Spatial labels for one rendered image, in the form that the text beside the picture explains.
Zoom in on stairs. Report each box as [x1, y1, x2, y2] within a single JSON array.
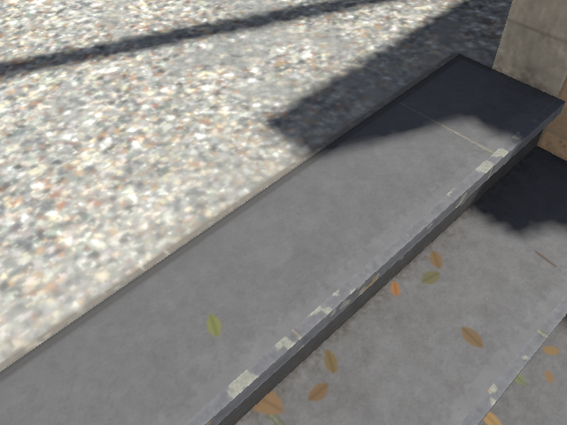
[[218, 129, 567, 425]]

